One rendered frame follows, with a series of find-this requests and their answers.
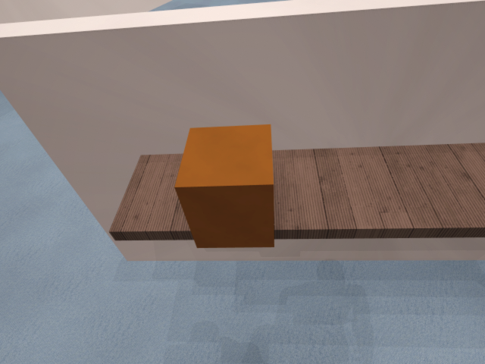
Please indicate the table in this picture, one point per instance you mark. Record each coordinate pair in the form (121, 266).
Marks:
(422, 191)

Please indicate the carton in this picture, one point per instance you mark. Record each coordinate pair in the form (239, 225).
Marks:
(225, 186)

